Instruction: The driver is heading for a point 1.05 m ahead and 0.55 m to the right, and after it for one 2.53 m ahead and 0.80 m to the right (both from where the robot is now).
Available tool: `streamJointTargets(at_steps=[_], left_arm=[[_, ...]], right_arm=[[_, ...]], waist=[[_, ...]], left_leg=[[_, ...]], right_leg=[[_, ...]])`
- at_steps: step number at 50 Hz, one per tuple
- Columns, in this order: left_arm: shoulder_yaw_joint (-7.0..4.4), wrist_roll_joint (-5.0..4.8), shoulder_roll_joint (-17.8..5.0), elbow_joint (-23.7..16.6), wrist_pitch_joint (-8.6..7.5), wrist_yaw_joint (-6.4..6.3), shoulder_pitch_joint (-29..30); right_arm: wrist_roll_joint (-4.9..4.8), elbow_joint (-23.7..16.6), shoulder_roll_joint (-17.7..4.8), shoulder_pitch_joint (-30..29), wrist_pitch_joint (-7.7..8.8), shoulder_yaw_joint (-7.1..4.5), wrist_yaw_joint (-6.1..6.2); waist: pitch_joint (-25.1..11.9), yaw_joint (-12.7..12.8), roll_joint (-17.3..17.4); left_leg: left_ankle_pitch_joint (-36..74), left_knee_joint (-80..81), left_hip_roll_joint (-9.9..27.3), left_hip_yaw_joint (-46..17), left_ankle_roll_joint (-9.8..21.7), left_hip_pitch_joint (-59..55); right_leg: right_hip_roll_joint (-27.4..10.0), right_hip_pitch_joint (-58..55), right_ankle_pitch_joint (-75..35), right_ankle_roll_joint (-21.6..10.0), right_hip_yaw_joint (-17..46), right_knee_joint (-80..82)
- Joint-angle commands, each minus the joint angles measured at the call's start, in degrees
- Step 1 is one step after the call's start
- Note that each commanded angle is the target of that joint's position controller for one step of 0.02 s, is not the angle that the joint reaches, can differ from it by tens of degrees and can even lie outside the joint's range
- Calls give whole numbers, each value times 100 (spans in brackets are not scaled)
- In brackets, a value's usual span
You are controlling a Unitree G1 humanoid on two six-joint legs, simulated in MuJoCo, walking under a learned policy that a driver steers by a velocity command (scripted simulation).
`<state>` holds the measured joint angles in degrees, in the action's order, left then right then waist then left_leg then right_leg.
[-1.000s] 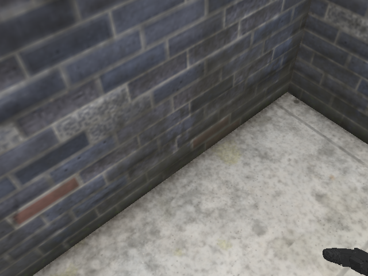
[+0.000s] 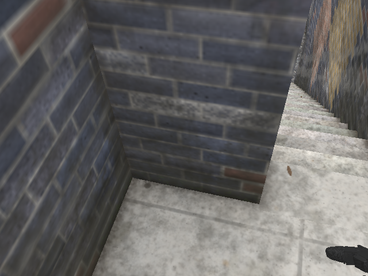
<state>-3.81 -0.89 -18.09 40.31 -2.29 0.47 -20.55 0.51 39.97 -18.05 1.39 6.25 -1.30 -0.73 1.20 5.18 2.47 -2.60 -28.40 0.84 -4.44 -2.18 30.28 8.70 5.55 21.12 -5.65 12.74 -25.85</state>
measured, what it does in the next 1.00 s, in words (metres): walks ahead, turning right: left foot, then right foot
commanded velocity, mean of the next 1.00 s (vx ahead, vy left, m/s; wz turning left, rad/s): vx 0.38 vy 0.00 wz -0.60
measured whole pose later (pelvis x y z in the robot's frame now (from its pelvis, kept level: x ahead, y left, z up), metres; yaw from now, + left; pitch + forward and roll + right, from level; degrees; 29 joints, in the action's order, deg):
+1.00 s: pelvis +0.40 -0.14 +0.00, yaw -35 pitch +3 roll +1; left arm -3.2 2.8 -20.1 34.7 -3.7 2.6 -13.9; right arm 1.3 37.2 -17.4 11.8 5.4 -1.5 0.3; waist -0.3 -0.3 -1.0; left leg -10.4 -25.6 2.7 6.1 0.6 18.5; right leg 6.6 25.3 33.0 1.1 6.7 -55.0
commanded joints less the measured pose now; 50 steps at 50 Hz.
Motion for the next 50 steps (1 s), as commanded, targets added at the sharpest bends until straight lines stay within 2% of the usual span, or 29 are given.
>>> streamJointTargets(at_steps=[1, 2, 3, 4, 5, 8, 11, 15, 20, 21, 22, 23, 25, 26, 27, 28, 29, 30, 32, 34, 37, 39, 41, 44, 45, 46, 47, 48, 50], left_arm=[[-216, 40, -745, -164, -66, -10, 22], [-115, 106, -516, -300, -119, 37, 172], [-45, 48, -324, -354, -164, 25, -190], [11, -32, -314, -401, -215, -3, -378], [-62, -96, -719, -382, -215, -9, -104], [-129, -27, -735, -511, -216, -74, 777], [9, -97, -233, -515, -221, -76, 869], [25, -53, -166, -689, -185, 69, 1142], [-30, -98, -96, -768, -126, 121, 1666], [-69, -119, -187, -795, -102, 133, 1742], [79, 565, -308, -484, -39, 355, 807], [-50, 512, -533, -392, -100, 384, 801], [-218, 315, -815, -389, -340, 294, 991], [-258, 260, -952, -349, -409, 235, 632], [-457, 205, -1675, -70, -380, 18, -451], [-410, 223, -1802, 6, -366, -62, -944], [-398, 353, -1451, 294, -501, -28, -1067], [-381, 264, -1311, 332, -580, -2, -734], [-173, 210, -852, 94, -623, 2, 387], [-134, 316, -835, -281, -549, 34, 1113], [-316, 327, -1292, -785, -513, 131, 1271], [-318, 366, -1231, -863, -502, 140, 890], [-362, 325, -1306, -838, -394, 191, 734], [-177, 213, -847, -872, -286, 264, 755], [-98, 132, -655, -850, -319, 339, 545], [-36, 124, -416, -916, -328, 350, 359], [161, 292, -25, -890, -343, 330, -237], [23, 383, -425, -716, -216, 265, -483], [-92, 527, -902, -731, 7, 79, -176]], right_arm=[[19, -195, -1008, 289, 214, -360, 77], [95, -114, -1215, 984, 241, -423, 143], [221, -23, -1539, 1707, 209, -516, 189], [105, 239, -1539, 2151, 98, -585, 144], [-46, 222, -1146, 2041, 32, -499, 147], [103, 179, -781, 1301, -61, -439, 214], [113, 385, -736, 1354, 12, -437, 270], [18, 470, -983, 1447, 22, -505, 243], [-34, 572, -851, 1311, 81, -399, 207], [-89, 623, -971, 1350, 40, -457, 202], [298, 156, -569, 1085, 182, -277, -134], [393, 93, -729, 831, 157, -373, -213], [306, 102, -1101, 1291, 46, -491, -205], [397, 192, -842, 1706, 84, -420, -165], [636, -92, 68, 2662, 71, -144, -179], [565, -437, -3, 2565, 160, -99, -355], [280, -504, -241, 1153, 119, -109, -296], [231, -586, -301, 947, 109, -61, -170], [313, -411, -441, 1531, 105, -84, 128], [255, -443, -466, 1712, -10, -21, 185], [-4, -477, -148, 1539, -146, 132, -80], [34, -409, -199, 1387, -211, 142, -165], [30, -478, -288, 1173, -212, 113, -128], [-26, -426, -345, 1572, -55, 27, 10], [-21, -452, -739, 1549, 40, -115, 63], [-40, -587, -1252, 1699, 101, -271, 163], [116, -570, -1231, 1552, 81, -333, 137], [195, -632, -802, 1343, 0, -307, 165], [41, -873, -576, 813, -28, -309, 127]], waist=[[-331, -413, -1086], [-968, -759, -992], [-1689, -871, -213], [-1837, -903, 1180], [-1236, -951, 904], [-46, -784, 376], [34, -692, 371], [-18, -673, 353], [-42, -665, 432], [18, -651, 416], [-238, -216, 905], [2, -211, 496], [-103, -249, 46], [-562, -64, -549], [-2330, -351, -1749], [-3223, -277, -1641], [-1269, 428, -819], [-634, 386, -913], [-587, -614, -841], [-664, -1021, -519], [-576, -849, -413], [-532, -564, -627], [-632, -463, -638], [-561, -708, -503], [-627, -691, -235], [-1357, -659, 212], [-1937, -457, 1001], [-1556, -421, 303], [-1237, -331, 342]], left_leg=[[-117, 514, -91, 195, 342, -1172], [67, 374, 408, -138, 612, -2489], [-552, 368, 1390, -1690, 1305, -4414], [-1748, 974, 2331, -3510, 1827, -5068], [-2987, 1254, 2394, -3525, 1629, -4690], [-1152, 1620, 1717, -1614, 1193, -3101], [175, 1821, 1564, -550, 1127, -2596], [227, 2049, 1599, 137, 1151, -2544], [1363, 1631, 1134, 1279, 724, -2131], [1170, 1643, 1230, 1291, 666, -2252], [984, 1765, 1896, 824, 1131, -2433], [734, 1446, 2029, 861, 1073, -2697], [1707, 372, 1686, 1284, 845, -2790], [2675, -1124, 1304, 1594, 404, -2328], [309, -2890, 550, 1543, -207, -869], [-3385, -4010, -308, 665, -380, 695], [-2787, -4417, -231, -54, -187, 2009], [-2467, -4701, 118, -146, -138, 2266], [-1763, -4207, 542, -258, -162, 821], [-2003, -3469, 649, -79, -277, -232], [-1418, -1970, 279, 484, -382, -1360], [-680, -1433, 43, 484, -245, -1257], [-440, -1334, -97, 537, -249, -1399], [365, -209, -207, 548, 76, -2136], [1648, 613, 165, 250, 572, -2260], [3945, 413, 1224, -557, 1646, -3502], [4325, 653, 2789, -2039, 3053, -4734], [4068, 787, 3077, -1658, 2812, -3875], [2808, 983, 2409, -813, 2101, -2763]], right_leg=[[-1334, -170, -3001, -478, 1298, -157], [-1120, 180, -3048, -268, 1040, -1071], [-542, 1703, -2142, 169, 355, -2558], [-267, 3038, 1181, 385, -82, -3832], [-716, 3648, 1159, 407, -79, -4228], [-1207, 3535, 273, 564, -575, -3975], [-1417, 3405, -211, 598, -694, -3485], [-1518, 3490, -1342, 732, -822, -2916], [-1181, 2180, -2722, 644, -1289, -1612], [-1238, 2225, -2450, 567, -1254, -1446], [-1228, 2143, -1125, 500, -1267, -1683], [-1340, 2211, -1079, 392, -1070, -1471], [-771, 1474, -1840, 172, -1712, -770], [-652, 189, -3020, -215, -1556, -434], [-1617, -2646, -5625, -1648, 166, -949], [-2639, -3885, -4591, -2413, 2742, -3], [-2439, -2875, -3127, -1430, 2395, 432], [-2310, -1918, -1969, -1209, 1762, 459], [-2108, 291, -3613, -1191, 1191, 658], [-2005, 1454, -4116, -1285, 755, 1072], [-1536, 2259, -4375, -1111, -14, 1029], [-1540, 1869, -3994, -1042, 248, 945], [-1695, 1445, -4301, -1099, 462, 617], [-1411, 1386, -4735, -716, 597, 21], [-1146, 1113, -4181, -389, 654, -244], [-651, 1602, -2864, 175, 244, -1151], [-122, 3163, 1176, 624, -182, -2216], [-509, 3112, 2037, 732, -399, -3730], [-811, 2758, 1911, 1067, -665, -4960]])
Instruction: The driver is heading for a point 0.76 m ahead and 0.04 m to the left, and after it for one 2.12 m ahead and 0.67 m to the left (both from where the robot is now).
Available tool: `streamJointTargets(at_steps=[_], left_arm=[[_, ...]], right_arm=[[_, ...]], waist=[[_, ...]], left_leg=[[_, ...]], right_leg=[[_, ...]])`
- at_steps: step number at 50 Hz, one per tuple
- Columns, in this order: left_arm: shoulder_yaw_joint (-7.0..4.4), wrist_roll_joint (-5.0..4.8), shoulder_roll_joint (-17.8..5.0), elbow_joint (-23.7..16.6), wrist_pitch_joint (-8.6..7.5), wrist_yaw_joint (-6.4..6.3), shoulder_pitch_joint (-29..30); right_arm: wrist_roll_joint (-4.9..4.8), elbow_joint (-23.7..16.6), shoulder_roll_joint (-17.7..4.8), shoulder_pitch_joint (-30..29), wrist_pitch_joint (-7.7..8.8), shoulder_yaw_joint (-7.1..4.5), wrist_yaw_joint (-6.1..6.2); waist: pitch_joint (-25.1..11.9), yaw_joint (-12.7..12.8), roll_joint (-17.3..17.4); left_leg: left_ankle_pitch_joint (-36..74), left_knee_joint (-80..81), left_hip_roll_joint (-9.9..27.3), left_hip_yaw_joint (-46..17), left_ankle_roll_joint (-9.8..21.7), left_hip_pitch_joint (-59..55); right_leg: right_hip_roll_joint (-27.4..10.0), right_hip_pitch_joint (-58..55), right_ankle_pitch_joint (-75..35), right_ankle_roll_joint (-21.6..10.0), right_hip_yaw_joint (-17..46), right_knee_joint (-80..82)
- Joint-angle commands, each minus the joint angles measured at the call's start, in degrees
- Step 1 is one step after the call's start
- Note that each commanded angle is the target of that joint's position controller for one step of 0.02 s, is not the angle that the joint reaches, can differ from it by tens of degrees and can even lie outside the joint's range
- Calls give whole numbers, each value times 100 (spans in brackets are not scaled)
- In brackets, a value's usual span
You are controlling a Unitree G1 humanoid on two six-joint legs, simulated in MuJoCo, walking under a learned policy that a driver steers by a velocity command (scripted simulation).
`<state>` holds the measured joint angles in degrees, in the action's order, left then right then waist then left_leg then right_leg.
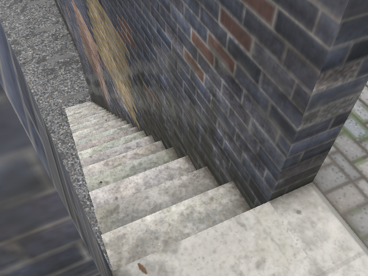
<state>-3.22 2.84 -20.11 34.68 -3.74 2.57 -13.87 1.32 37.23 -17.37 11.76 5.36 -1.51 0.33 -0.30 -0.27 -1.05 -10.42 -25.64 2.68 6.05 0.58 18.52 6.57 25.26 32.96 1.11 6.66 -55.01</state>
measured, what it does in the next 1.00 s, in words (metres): walks ahead: right foot, then right foot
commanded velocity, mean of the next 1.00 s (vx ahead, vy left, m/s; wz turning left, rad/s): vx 0.30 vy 0.00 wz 0.06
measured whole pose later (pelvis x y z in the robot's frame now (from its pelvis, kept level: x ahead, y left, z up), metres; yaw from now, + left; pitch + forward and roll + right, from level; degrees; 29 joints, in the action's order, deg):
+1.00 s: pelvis +0.22 -0.08 +0.01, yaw +7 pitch +0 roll +1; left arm 1.9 4.7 -11.4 49.4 -5.8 -1.2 -28.8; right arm 2.7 43.1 -14.3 4.6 5.7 -2.6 -4.7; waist -0.8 3.4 -0.5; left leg -10.0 -56.3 2.3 0.8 0.0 34.8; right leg -1.1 2.4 16.4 -2.2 -7.5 -18.7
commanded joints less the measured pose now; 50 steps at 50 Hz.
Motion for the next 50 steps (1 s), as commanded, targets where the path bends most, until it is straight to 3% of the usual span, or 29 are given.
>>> streamJointTargets(at_steps=[1, 3, 6, 8, 10, 11, 12, 14, 15, 17, 21, 24, 25, 26, 27, 29, 30, 33, 34, 35, 36, 38, 39, 40, 41, 43, 45, 47, 50], left_arm=[[-80, 53, -560, -137, 180, -140, -741], [169, -88, -111, -137, 223, -26, -782], [249, -120, 126, 149, 216, 205, -587], [203, -380, 5, 374, 115, 272, -865], [101, -481, -206, 340, -22, 190, -751], [-143, -439, -1250, 17, -142, 96, -200], [-187, -420, -1128, -59, -141, 152, 423], [-35, -466, -454, 52, -12, 195, 334], [-95, -521, -632, 202, -11, 163, 104], [-192, -453, -845, 295, -81, 143, 41], [-150, -307, -616, 384, -147, 28, 7], [-146, -308, -554, 455, -209, -127, -57], [-126, -46, -308, 505, 68, -235, 84], [-114, -101, -242, 486, 186, -301, -92], [-237, -207, -828, 175, -79, -216, -12], [-126, 45, -403, 14, -225, -102, 880], [-1, 50, 14, -65, -299, -84, 1048], [33, 109, 15, 22, -208, -283, 848], [111, 178, 169, 195, -191, -312, 684], [166, 65, 321, 415, -233, -208, 527], [175, -88, 292, 662, -299, -95, 255], [-28, -135, -260, 1003, -416, -18, -827], [-189, 79, -817, 1237, -463, -183, -1829], [-312, 119, -1503, 1254, -458, -299, -2730], [-66, 187, -791, 1262, -452, -333, -2609], [265, 5, 168, 881, -397, -293, -1210], [483, -7, 581, 806, -291, -409, -943], [409, 54, 314, 1034, -265, -516, -1296], [316, 306, 79, 1414, -245, -337, -1816]], right_arm=[[-91, -656, -580, -459, 77, -283, -44], [130, -859, -810, -1001, 210, -430, 14], [-106, -757, -783, -546, 263, -430, -26], [-67, -764, -887, -533, 81, -484, -193], [114, -547, -40, -160, 53, -163, -383], [148, -685, 171, 649, 79, -150, -300], [-66, -642, -237, 396, 154, -256, -252], [-204, -742, -431, -341, 6, -321, -246], [-163, -729, -584, -368, -43, -391, -290], [-64, -787, -407, -397, -10, -299, -315], [-102, -778, -183, -205, 158, -179, -231], [-100, -744, -181, -168, 171, -153, -205], [4, -305, -329, 407, -103, -261, -70], [15, -133, -528, 829, -250, -307, 36], [-103, -361, -929, 869, 44, -469, -127], [88, -4, -950, 2217, 198, -455, -157], [192, 221, -801, 2650, 234, -416, -191], [-32, 100, -209, 1049, 173, -159, -254], [-147, -65, -342, 288, 84, -176, -322], [-182, -117, -689, -99, -62, -252, -398], [17, -157, -891, -138, -188, -312, -488], [320, -143, -728, -222, -182, -294, -533], [347, -144, -148, -63, -65, -173, -517], [185, -522, 232, -15, 138, -102, -517], [158, -165, 158, 18, 296, -110, -462], [175, 222, -183, -174, 324, -180, -150], [306, 238, 280, -283, 206, -49, -179], [179, 273, 406, -520, 109, -35, -451], [67, 416, 398, -1043, 25, -38, -675]], waist=[[-903, 220, 825], [-589, 315, 509], [-353, -139, 735], [-390, 0, 585], [-649, 111, 404], [-946, -586, -833], [-482, -483, -392], [-106, -169, -196], [132, -80, -298], [308, 33, -600], [309, 69, -720], [142, 28, -580], [171, -4, -1119], [-354, -37, -813], [-901, -197, 837], [-283, -987, 1097], [159, -1161, 921], [332, -325, 407], [368, -18, 388], [327, 156, 429], [335, 197, 401], [194, 686, 227], [-308, 1010, -794], [-784, 1135, -2280], [-180, 987, -1515], [433, 323, -552], [500, 22, -247], [443, 150, -309], [422, 257, -352]], left_leg=[[3426, 824, 1909, -1420, 1633, -980], [3188, 719, 1232, -500, 1205, -251], [1848, 442, 760, -135, 650, -734], [1554, -38, 1181, -655, 729, -483], [613, -351, 1171, -719, 182, 166], [-702, -1165, 318, 233, -477, -11], [-769, -932, 162, 44, -679, 230], [-741, -734, 182, 176, -539, -269], [-1034, -793, 2, 291, -533, -61], [-1008, -798, -61, 121, -360, 335], [-980, -678, -103, 27, 158, 132], [-102, -300, -218, 74, 268, -380], [1124, -524, -270, 120, 151, -376], [1641, -599, -276, 85, 123, -834], [905, -449, -101, -351, 541, -1755], [1440, 497, 1412, -2563, 1808, -2894], [938, 1038, 2165, -3306, 2089, -3157], [-273, 1451, 1416, -2204, 1288, -2374], [-762, 1549, 796, -1490, 931, -1402], [-1082, 1440, 438, -1159, 870, -396], [-1279, 1357, 488, -1266, 951, 228], [-1436, 315, 541, -1472, 827, 940], [-1600, -1522, -154, -1089, 357, 1236], [-2776, -3427, -951, -1070, 81, 2586], [-2370, -4647, -650, -1650, 121, 3264], [-1403, -4906, 4, -1241, 328, 2905], [-926, -4345, 269, -1165, 245, 2318], [-412, -3548, 264, -908, 49, 2269], [934, -2225, 61, -405, -241, 2298]], right_leg=[[-750, 616, 334, 467, -18, -2332], [-850, 181, -363, 601, -422, -1904], [-1097, -64, -868, 748, -930, 863], [-915, -870, -2179, 556, -1076, 2182], [-833, -1847, -4249, -65, -855, 2865], [-1996, -1794, -6116, -1485, 842, 3073], [-2234, -1400, -5091, -1784, 1078, 3144], [-1538, -604, -718, -884, 711, 3546], [-1497, -695, 216, -883, 794, 3704], [-1757, -1048, 390, -1114, 1184, 3826], [-2016, -1413, 134, -1491, 1437, 3696], [-1650, -1622, -1874, -1207, 812, 3210], [-869, -2129, -5179, -608, -241, 2572], [-717, -2320, -6337, -392, -592, 2008], [-956, -1358, -4294, -448, -233, 1561], [-188, 1013, -769, -165, -640, -610], [-445, 2128, 872, -219, -147, -1303], [-1151, 1669, 131, -191, -251, 63], [-1050, 248, 10, -100, -583, 1385], [-673, -1195, -989, 75, -946, 2087], [-405, -2066, -2089, 113, -1162, 2206], [-573, -2999, -2133, -17, -772, 1969], [-1493, -3577, -2602, -348, 410, 2500], [-2753, -4382, -2761, -1636, 3411, 3799], [-3151, -3871, -1866, -2247, 4158, 4183], [-2785, -2446, -119, -1805, 2344, 4311], [-2639, -1937, -1313, -1479, 1408, 4565], [-2418, -2217, -2270, -1330, 448, 4789], [-1955, -2343, -4208, -1158, -889, 4443]])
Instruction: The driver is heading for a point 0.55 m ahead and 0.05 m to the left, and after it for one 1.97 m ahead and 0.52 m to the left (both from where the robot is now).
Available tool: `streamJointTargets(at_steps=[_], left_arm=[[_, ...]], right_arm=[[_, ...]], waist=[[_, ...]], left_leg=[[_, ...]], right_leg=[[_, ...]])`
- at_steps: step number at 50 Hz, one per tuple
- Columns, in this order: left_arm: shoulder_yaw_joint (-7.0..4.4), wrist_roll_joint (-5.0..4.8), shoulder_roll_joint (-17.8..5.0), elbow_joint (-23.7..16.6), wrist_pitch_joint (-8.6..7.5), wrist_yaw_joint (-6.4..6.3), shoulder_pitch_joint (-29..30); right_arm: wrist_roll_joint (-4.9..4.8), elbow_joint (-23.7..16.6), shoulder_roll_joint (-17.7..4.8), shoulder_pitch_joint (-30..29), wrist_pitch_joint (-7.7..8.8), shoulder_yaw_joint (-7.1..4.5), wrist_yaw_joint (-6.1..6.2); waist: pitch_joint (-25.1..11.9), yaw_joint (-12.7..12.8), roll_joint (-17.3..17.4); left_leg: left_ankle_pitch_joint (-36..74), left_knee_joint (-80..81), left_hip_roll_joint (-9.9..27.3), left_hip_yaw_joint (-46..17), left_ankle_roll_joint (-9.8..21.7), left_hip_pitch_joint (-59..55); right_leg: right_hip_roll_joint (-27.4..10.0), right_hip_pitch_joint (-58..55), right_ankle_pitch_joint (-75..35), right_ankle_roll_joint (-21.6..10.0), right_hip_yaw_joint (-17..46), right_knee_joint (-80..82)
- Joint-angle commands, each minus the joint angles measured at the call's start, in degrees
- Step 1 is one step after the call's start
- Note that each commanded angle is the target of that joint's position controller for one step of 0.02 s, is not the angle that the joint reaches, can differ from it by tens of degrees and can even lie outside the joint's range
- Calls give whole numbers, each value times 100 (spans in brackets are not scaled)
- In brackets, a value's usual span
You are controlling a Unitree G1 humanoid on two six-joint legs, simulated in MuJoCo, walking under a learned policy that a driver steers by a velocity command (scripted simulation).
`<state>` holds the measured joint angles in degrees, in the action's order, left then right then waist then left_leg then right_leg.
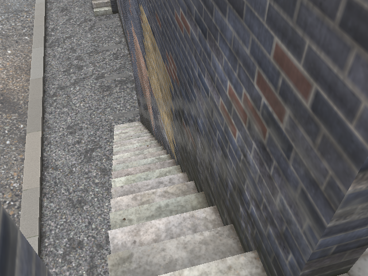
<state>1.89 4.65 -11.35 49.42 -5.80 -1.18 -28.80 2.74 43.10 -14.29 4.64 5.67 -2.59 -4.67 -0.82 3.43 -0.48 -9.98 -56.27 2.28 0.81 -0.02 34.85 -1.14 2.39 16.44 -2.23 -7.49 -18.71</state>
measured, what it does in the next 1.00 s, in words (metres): walks ahead: left foot, then right foot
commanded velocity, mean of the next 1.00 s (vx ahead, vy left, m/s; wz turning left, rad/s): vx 0.50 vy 0.00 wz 0.11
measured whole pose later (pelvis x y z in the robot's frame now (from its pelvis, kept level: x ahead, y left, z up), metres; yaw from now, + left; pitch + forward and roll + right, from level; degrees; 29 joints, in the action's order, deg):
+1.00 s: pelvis +0.41 +0.06 -0.16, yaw +4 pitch +2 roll -3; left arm 4.0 3.1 -5.1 52.3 -8.1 0.1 -31.7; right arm 5.5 41.6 -8.0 7.2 4.1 -0.2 -3.8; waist -3.9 9.3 1.4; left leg 13.3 -33.2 4.3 3.3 -0.6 28.5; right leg 6.0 30.5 52.5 -1.4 0.5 -81.5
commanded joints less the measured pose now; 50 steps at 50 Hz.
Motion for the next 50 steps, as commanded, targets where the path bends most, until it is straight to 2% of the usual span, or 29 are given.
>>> streamJointTargets(at_steps=[1, 5, 10, 12, 13, 14, 15, 16, 18, 19, 23, 24, 25, 26, 27, 28, 31, 33, 35, 36, 37, 38, 39, 40, 42, 44, 46, 48, 50], left_arm=[[-185, 152, -786, 81, -10, 91, -517], [-165, 461, -780, 291, 97, 373, -461], [-267, 416, -1153, 656, 1, 372, -522], [-287, 439, -1368, 940, 11, 453, -598], [-201, 601, -1032, 903, -24, 482, -748], [-9, 683, -403, 627, -21, 623, -1085], [46, 154, -295, 199, -10, 746, 36], [-40, -43, -681, -318, 29, 713, 1580], [-50, 116, -767, -254, 184, 587, 1286], [78, 202, -417, -125, 300, 516, 1065], [37, 230, -352, 232, 491, 453, 215], [-211, -433, -454, 319, 715, 228, 346], [-214, -535, -507, 523, 765, 170, 99], [-50, 430, -152, 532, 459, 464, -370], [-131, 536, -168, 640, 350, 528, -644], [-135, 420, -320, 401, 257, 582, -518], [-273, 230, -305, 211, -126, 595, -340], [-393, 250, -141, 331, -152, 565, -970], [-654, 75, -150, 797, -213, 432, -2718], [-697, 147, -456, 1261, -231, 441, -3857], [-497, 56, -717, 1100, -298, 537, -3778], [-559, -152, -677, 960, -374, 515, -3182], [-390, -356, -356, 381, -452, 426, -1994], [-190, -329, 187, 265, -397, 347, -1170], [24, 0, 195, 382, -252, 237, -811], [37, -195, 41, 315, -370, -11, -1050], [-33, -321, -326, 175, -346, -135, -781], [-72, -89, -602, 332, -229, 94, -1131], [-26, -199, -562, 292, -138, 190, -1011]], right_arm=[[-107, -185, 94, -447, -22, 79, -200], [-49, -44, -81, -505, -82, 9, -113], [-132, -83, -261, -528, -73, -86, 8], [-245, 213, -528, 928, 35, -253, 118], [-93, 704, -798, 2242, -31, -398, 253], [-89, 874, -1243, 3144, -75, -438, 302], [169, 1020, -1207, 3615, -65, -487, 263], [26, 1018, -930, 3337, 40, -428, 244], [-76, 671, -247, 1810, 76, -123, 188], [-49, 539, -68, 879, 48, 20, 203], [147, 604, -298, 601, 239, 17, 339], [-332, 1137, -903, 1535, -75, -165, 387], [-283, 1186, -922, 1784, -160, -199, 379], [158, 607, -472, 948, 204, -62, 397], [177, 509, -374, 772, 255, -22, 441], [139, 420, -399, 1067, 165, -60, 422], [-57, 167, -256, 1484, 230, 42, 570], [-55, -199, -297, 854, 182, 63, 598], [-207, -746, -351, -349, 131, -18, 537], [-64, -1135, 249, -755, 133, 76, 370], [96, -1107, 1229, 419, 159, 247, 262], [-56, -869, 763, 550, 216, 179, 229], [79, -786, 283, -164, 251, 100, 214], [129, -654, 46, -307, 244, 101, 336], [372, -369, 462, 783, 178, 218, 400], [450, -221, 56, 664, 111, 80, 207], [340, -488, 246, -101, 23, 168, 45], [265, -491, 410, -126, -156, 127, 66], [183, -357, -29, -126, -265, 39, 95]], waist=[[441, -163, -459], [422, -560, -452], [339, -666, -479], [234, -1207, -323], [-547, -1374, 257], [-2473, -1074, 1117], [-1711, -1575, 625], [151, -1864, 701], [174, -713, 150], [214, -229, 142], [-172, -191, 260], [-227, 187, 17], [-280, -6, 202], [752, -109, 1057], [542, -36, 964], [304, -372, 327], [307, -457, 454], [204, -136, 591], [-193, 945, -724], [-108, 1184, -2102], [-328, 191, -2039], [270, 290, -1153], [427, 401, -502], [71, 246, 425], [18, -390, -80], [203, 6, -132], [508, 372, -119], [754, 501, -459], [1179, 593, -239]], left_leg=[[1128, 986, 65, 167, -165, 563], [1543, 512, 103, -31, 55, 217], [40, 715, -374, 449, 353, -636], [770, 1185, -1016, 775, 663, -2541], [2237, 970, -504, -413, 1388, -4866], [3421, 1699, 879, -2715, 3006, -6462], [1446, 2640, 1128, -4091, 2567, -5768], [-824, 2911, 983, -3806, 2025, -4228], [-1837, 3149, 944, -3182, 1817, -1290], [-2086, 3292, 1000, -3020, 1822, 203], [-2601, 3313, 781, -1540, 1361, 1080], [-1296, 3390, 1298, -1630, 1429, 287], [-794, 3286, 1349, -1633, 1476, 74], [-1764, 2976, 733, -768, 1034, 1055], [-1761, 2835, 809, -763, 997, 928], [-1320, 2632, 1034, -877, 1034, 287], [-627, 2117, 1001, -594, 1026, -916], [-144, 1483, 913, -304, 991, -365], [16, -1367, 27, 448, 602, 355], [-2188, -3624, -1093, 210, 368, 1788], [-2552, -4258, -1312, -657, 74, 3092], [-2441, -4450, -721, -1108, -163, 4071], [-1829, -3709, -263, -1293, -291, 4083], [-1173, -2515, 54, -1173, -296, 3065], [-709, -2721, 5, -337, -233, 201], [1974, -1030, 146, -273, -222, 370], [3302, 1680, 144, 290, -215, -1378], [2838, 2041, -198, 921, -126, -2568], [2441, 4228, 118, 535, 175, -1673]], right_leg=[[-1278, -19, -3099, -824, 386, 735], [-1689, 557, -3758, -709, -61, 369], [-1505, 360, -4838, -461, -725, -616], [-1199, 1462, -5177, -105, -948, -2588], [-939, 3510, -3364, 486, -817, -4602], [-27, 3989, 2028, 1103, -312, -7097], [253, 5165, 1467, 880, 1024, -7679], [50, 6058, 1317, 638, 1586, -7640], [-396, 4872, 373, 299, 1680, -7171], [-450, 4194, 509, 385, 1627, -7131], [-420, 3930, -308, 704, 1081, -6719], [-673, 3009, -756, 428, 1222, -5476], [-599, 2918, -779, 296, 1187, -5618], [-315, 3704, -929, 469, 864, -6793], [-194, 3592, -793, 480, 829, -6986], [-221, 3829, -513, 577, 1006, -6888], [-358, 4122, -637, 268, 754, -5334], [39, 2936, -48, 261, 115, -5221], [541, 849, 278, -100, -66, -3309], [478, 107, -1326, -968, 2229, -2335], [-528, -703, -2872, -2034, 5483, -1217], [-1358, -254, -1103, -2651, 6817, -1176], [-1332, 591, 428, -2416, 6586, -1886], [-821, 1694, 1005, -1992, 5181, -2773], [-570, 4498, 1259, -1647, 3734, -2753], [-2, 4241, 1854, -1111, 2492, -3882], [316, 5170, 2468, -659, 1375, -4015], [55, 5565, 3642, -811, 1791, -3593], [-466, 3885, 2794, -1137, 3133, -3811]])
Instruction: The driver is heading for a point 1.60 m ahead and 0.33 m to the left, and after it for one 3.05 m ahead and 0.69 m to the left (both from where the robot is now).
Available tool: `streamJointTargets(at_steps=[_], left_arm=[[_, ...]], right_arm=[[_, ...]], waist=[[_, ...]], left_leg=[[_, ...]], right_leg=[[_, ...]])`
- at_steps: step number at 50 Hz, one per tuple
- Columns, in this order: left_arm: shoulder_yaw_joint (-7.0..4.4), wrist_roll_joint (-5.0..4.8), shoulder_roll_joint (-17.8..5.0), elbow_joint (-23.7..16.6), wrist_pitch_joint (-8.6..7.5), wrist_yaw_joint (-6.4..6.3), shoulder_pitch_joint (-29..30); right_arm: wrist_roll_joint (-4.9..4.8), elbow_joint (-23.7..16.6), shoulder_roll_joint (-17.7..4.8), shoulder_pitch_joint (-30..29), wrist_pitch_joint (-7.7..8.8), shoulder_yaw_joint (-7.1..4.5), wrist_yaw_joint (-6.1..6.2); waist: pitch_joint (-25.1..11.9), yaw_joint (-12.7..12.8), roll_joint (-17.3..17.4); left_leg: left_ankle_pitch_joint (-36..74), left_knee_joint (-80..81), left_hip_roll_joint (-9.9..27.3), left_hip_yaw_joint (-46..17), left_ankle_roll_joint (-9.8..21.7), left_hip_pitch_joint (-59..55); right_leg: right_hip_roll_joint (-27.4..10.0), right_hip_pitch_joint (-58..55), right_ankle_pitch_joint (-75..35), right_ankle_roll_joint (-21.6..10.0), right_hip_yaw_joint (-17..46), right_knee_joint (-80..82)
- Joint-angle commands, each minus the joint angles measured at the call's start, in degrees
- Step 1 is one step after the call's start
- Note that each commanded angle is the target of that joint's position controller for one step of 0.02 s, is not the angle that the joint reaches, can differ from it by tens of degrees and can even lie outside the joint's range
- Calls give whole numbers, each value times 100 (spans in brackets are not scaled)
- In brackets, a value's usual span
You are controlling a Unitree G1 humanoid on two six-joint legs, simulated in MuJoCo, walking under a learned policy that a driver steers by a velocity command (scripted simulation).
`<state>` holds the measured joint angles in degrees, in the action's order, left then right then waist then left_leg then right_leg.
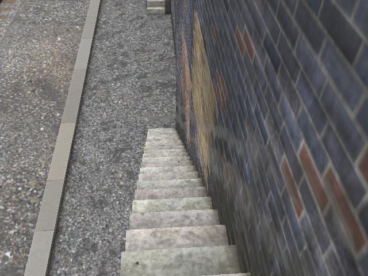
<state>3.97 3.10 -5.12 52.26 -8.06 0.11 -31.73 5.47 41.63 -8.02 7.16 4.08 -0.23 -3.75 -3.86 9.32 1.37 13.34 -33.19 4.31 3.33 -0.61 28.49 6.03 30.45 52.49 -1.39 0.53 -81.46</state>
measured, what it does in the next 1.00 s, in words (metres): goes down, turning left: left foot 0.20 m lower, then right foot 0.19 m lower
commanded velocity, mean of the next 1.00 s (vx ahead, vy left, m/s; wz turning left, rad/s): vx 0.50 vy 0.00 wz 0.37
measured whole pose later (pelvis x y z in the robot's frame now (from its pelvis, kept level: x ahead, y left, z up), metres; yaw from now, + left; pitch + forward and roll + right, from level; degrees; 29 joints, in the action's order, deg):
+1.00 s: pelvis +0.39 +0.08 -0.33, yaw +24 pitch +1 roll -4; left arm 0.0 0.0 -7.5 53.9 -4.6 0.5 -34.8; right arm 3.6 53.6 -13.0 15.0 4.4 1.2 -2.5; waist -0.8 4.7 0.5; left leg 27.6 -43.3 7.4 -5.2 -0.7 42.7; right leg 0.7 19.6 42.4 -1.1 -7.4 -60.9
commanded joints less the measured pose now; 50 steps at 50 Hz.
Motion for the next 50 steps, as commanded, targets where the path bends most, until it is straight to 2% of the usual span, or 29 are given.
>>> streamJointTargets(at_steps=[1, 2, 3, 4, 6, 8, 10, 14, 17, 18, 22, 25, 26, 27, 28, 29, 30, 31, 32, 33, 35, 36, 39, 42, 45, 47, 48, 49, 50], left_arm=[[-253, 138, -1523, -166, 155, 255, 59], [-204, 365, -1225, -218, 145, 467, 668], [-68, 253, -368, -80, 180, 681, -397], [-328, 141, -936, -664, 183, 710, 427], [-324, 169, -679, -1020, 311, 576, 832], [-211, 396, -256, -988, 340, 429, 723], [-237, 312, -379, -962, 357, 514, 1002], [-187, 433, -480, -1180, 447, 838, 1841], [-319, 547, -957, -1339, 339, 618, 2998], [-306, 584, -1005, -1340, 305, 595, 3214], [-105, 547, -439, -1798, 441, 807, 3334], [-66, 430, -606, -1910, 525, 880, 3251], [-35, 594, -575, -1860, 483, 861, 2939], [-85, 406, -646, -1848, 390, 789, 2432], [-164, 188, -671, -1722, 363, 707, 1936], [-291, 196, -888, -1507, 360, 638, 1251], [-438, 238, -1100, -1278, 340, 588, 468], [-559, 219, -1366, -1339, 406, 598, -53], [-616, 69, -1586, -1562, 361, 691, 528], [-699, 99, -1489, -1638, 313, 703, 920], [-551, -114, -1002, -1426, 186, 715, 1222], [-410, 38, -360, -1099, 113, 520, 1145], [-526, 68, -635, -565, 86, 268, 573], [-562, 212, -896, -521, 88, 370, 709], [-391, 223, -408, -140, 85, 155, -319], [-395, 139, -471, -340, 128, 249, -149], [-705, -1119, -1296, -127, 306, -180, 28], [-670, -1102, -1428, -114, 389, -264, -54], [-452, 240, -854, -394, 286, 119, 136]], right_arm=[[-117, 147, -664, 1062, -20, -247, 157], [106, 878, -1051, 3214, 66, -411, 290], [-167, 905, -1742, 3600, 41, -645, 308], [111, 670, -2135, 2769, 49, -733, 155], [-154, 824, -1642, 2254, 98, -562, 25], [-66, 931, -450, 1671, 248, -154, 83], [-191, 1113, -342, 1636, 431, -78, 283], [-70, 1319, -1016, 1993, 549, 95, 449], [-232, 1353, -1253, 3061, 612, 90, 635], [-314, 1165, -939, 2817, 542, 194, 644], [-358, 1088, -1006, 2456, 271, 262, 394], [-349, 990, -1385, 2394, 184, 163, 321], [-69, 1017, -1523, 2109, 172, 184, 220], [-231, 969, -1396, 2113, 173, 131, 272], [-292, 1062, -1404, 2210, 203, 136, 157], [-169, 1069, -1463, 2063, 116, 137, -86], [-76, 1243, -979, 2885, 103, 170, -304], [-361, 1215, -649, 3403, 77, 249, -379], [-484, 934, -430, 3730, 114, 302, -267], [-345, 547, -737, 2929, 29, 240, -137], [-206, 165, -656, 1899, 3, 363, 121], [-160, 414, -487, 2152, -68, 389, 154], [149, 1181, -712, 2351, -125, 157, -192], [132, 1202, -809, 2006, 67, 52, -127], [10, 970, -771, 861, 161, 141, 91], [-27, 1368, -842, 1298, 346, 157, 199], [-338, 749, -582, 396, 61, 58, 148], [-580, 710, -381, 11, -72, 154, 147], [-45, 799, -998, 571, 133, 70, 117]], waist=[[792, -762, -560], [290, -1562, -202], [-1402, -1209, 1548], [-330, -1245, 1224], [197, -1128, 446], [683, -615, -408], [621, -701, -316], [555, -913, 100], [586, -1715, 658], [725, -1773, 534], [1134, -1692, 528], [1194, -1844, 371], [1147, -1515, 579], [956, -1490, -537], [848, -1323, -574], [810, -988, -133], [75, -1045, -886], [-969, -836, -1408], [-1220, -1276, -1663], [-660, -1115, -707], [-217, -1099, 389], [380, -1397, 480], [829, -1061, -482], [528, -1252, -505], [510, -503, -431], [365, -651, -232], [-66, -928, 618], [287, -741, 375], [1728, -623, -748]], left_leg=[[501, 1356, -65, 200, 433, -2214], [769, 994, 194, -18, 791, -3837], [3149, -761, 807, -944, 2184, -5865], [2220, -238, 961, -2023, 2170, -5197], [-3541, 679, 1688, -3925, 2547, -3494], [-3671, 556, 1108, -3359, 1857, -1674], [-4255, 527, 586, -2799, 1779, -83], [-4442, -292, 98, -2811, 1810, 1152], [-4966, -1365, 116, -3748, 1566, -1612], [-5092, -1631, -122, -3576, 1611, -1308], [-6028, -1049, -385, -3447, 2116, 1415], [-5127, -1662, -281, -4166, 2325, 199], [-3939, -2092, -92, -4493, 2416, 885], [-4198, -3096, -608, -3651, 2107, 74], [-3807, -3855, -916, -3109, 1930, -165], [-3299, -4652, -885, -3118, 1892, 679], [-3459, -6271, -1107, -2372, 1247, 1756], [-5458, -8878, -1255, -1610, 793, 3825], [-5408, -9373, -1120, -1338, 432, 4528], [-4903, -9035, -734, -1147, 10, 4883], [-4546, -8013, -113, -1213, -330, 5036], [-2443, -5961, 419, -1401, -213, 4451], [-488, -4205, 239, -367, 81, 2371], [-697, -4316, 295, -657, 170, 2156], [502, -2207, 781, -1319, -17, 4595], [2213, -904, 538, -817, -22, 1893], [2555, -1112, -210, -282, 38, -1083], [2503, -1030, -306, -191, -60, -1419], [668, -304, 1, -245, -54, -133]], right_leg=[[-1365, 1080, -2082, -1064, 2611, 1594], [-1170, 1502, -3629, -526, 2114, -425], [-111, 2785, -1348, 111, 511, -3647], [88, 4880, -1118, 296, -52, -4692], [-468, 5658, -2594, 116, 729, -4340], [-1087, 5327, -4921, -57, 904, -2538], [-1170, 4341, -6238, 20, 423, -937], [-1044, 2587, -7412, -2, 242, 22], [-917, 4655, -7288, 116, 606, 1025], [-888, 4257, -7823, 116, 647, 1921], [-552, 773, -7111, 172, -12, 3378], [-584, 567, -6578, 166, 426, 5460], [-557, -194, -7269, 94, 533, 3820], [-364, -547, -6818, -28, 325, 6137], [-406, -1485, -7234, 23, -27, 7483], [-606, -2871, -7264, -26, -288, 7127], [-1322, -4685, -7530, -570, 366, 6451], [-2312, -6557, -9408, -1604, 904, 4184], [-3201, -6208, -10780, -2407, 1711, 4295], [-3471, -5205, -8508, -2529, 2416, 5119], [-3061, -3799, -5692, -2071, 2059, 5663], [-2372, -2379, -5523, -1690, 1196, 5483], [-1405, 225, -4539, -1671, 331, 5620], [-1809, 301, -4488, -1770, 846, 5231], [-2328, -2337, -4166, -1758, 1583, 4145], [-1407, -407, -3287, -1195, 614, 3549], [-1466, 696, -3281, -723, 198, 3540], [-1509, 1055, -2694, -664, 330, 3519], [-1236, 1184, -1554, -846, 246, 3551]])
